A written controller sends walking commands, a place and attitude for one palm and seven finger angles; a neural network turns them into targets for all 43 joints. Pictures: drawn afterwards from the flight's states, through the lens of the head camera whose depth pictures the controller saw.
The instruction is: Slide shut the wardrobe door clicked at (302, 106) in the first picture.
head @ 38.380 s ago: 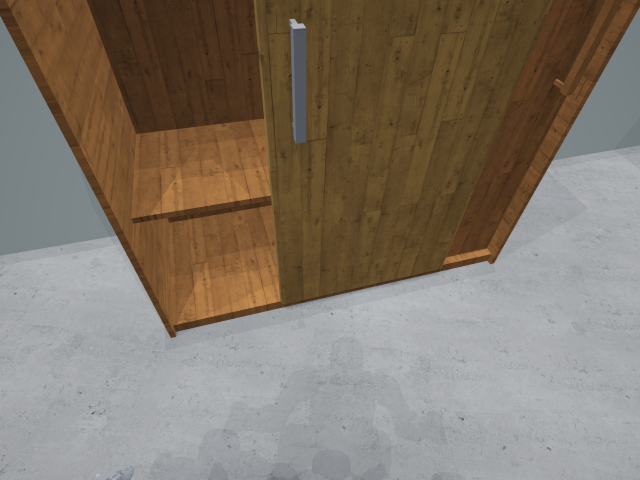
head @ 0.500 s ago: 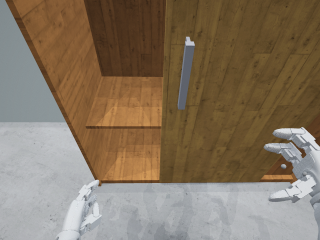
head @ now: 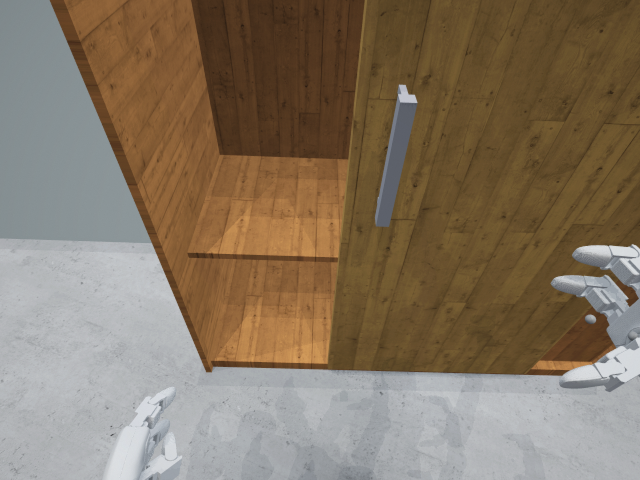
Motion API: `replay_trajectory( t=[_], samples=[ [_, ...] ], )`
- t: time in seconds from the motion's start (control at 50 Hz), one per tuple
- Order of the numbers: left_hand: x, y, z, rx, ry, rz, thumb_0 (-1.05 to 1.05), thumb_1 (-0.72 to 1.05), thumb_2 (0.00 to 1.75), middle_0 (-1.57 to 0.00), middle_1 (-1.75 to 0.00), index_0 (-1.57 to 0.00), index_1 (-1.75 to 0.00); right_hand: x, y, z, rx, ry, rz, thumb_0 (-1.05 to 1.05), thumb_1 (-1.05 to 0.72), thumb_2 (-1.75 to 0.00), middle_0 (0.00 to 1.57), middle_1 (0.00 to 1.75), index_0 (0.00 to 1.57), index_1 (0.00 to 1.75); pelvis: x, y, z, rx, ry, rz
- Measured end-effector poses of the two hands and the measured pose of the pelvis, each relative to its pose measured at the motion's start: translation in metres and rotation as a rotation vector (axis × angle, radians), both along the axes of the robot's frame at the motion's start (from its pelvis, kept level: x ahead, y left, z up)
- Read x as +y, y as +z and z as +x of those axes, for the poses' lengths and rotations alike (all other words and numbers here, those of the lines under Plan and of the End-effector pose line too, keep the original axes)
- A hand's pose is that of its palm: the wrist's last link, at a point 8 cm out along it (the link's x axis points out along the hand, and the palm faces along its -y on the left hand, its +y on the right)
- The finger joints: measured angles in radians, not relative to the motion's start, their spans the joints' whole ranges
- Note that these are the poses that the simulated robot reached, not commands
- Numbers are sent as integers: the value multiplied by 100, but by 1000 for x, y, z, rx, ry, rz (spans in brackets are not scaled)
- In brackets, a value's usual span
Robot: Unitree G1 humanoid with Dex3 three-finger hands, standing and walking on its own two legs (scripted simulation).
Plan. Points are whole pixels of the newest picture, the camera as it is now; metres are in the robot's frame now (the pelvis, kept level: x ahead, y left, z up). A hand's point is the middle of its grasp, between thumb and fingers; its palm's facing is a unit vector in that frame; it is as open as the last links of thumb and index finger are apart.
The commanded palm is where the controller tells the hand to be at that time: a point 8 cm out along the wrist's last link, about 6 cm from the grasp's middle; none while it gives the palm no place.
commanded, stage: raise the hand with hooked fingers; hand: right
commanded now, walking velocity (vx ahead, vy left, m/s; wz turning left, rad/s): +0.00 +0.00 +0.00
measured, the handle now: (391, 161) +0.56 -0.09 +0.11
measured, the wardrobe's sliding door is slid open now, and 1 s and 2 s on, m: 0.38 0.38 0.38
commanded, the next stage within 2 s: move the hooked fingers beside the handle in 0.18 s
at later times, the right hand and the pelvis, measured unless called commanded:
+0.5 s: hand (552, 292) +0.31 -0.25 +0.13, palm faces +0.03 +1.00 -0.04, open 14.0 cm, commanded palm +0.28 -0.29 +0.13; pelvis +0.01 +0.02 +0.00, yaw +0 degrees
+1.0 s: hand (501, 244) +0.37 -0.20 +0.13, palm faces -0.02 +1.00 +0.00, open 14.0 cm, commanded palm +0.35 -0.26 +0.13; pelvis +0.02 +0.01 +0.00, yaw +1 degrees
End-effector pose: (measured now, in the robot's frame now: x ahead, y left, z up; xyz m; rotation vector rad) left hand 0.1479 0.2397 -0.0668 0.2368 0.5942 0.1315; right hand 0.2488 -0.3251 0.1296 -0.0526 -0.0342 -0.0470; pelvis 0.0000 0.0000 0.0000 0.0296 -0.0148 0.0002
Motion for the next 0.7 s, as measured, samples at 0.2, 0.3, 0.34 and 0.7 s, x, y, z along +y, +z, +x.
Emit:
replay_trajectory(
  t=[0.2,0.3,0.34,0.7],
  samples=[
    [10,-4,13,-21,3,-27,1,90,90,-20,-30,-20,-30,13,4,7,16,13,-11,-1,50,-30,30,120,30,120,13,0,6,8,-1,-8],
    [15,-4,20,-30,5,-35,1,90,90,-20,-30,-21,-30,20,3,11,15,17,-1,-1,50,-30,30,120,30,120,18,-1,10,15,3,-12],
    [17,-5,22,-33,5,-35,1,90,90,-20,-30,-21,-30,23,4,13,4,17,1,-1,50,-30,30,120,30,120,20,-1,12,16,4,-13],
    [28,-12,12,23,69,-22,1,90,90,-20,-30,-20,-30,43,3,65,-9,54,32,-1,50,-30,30,120,30,120,19,-3,19,44,16,-19]
  ],
)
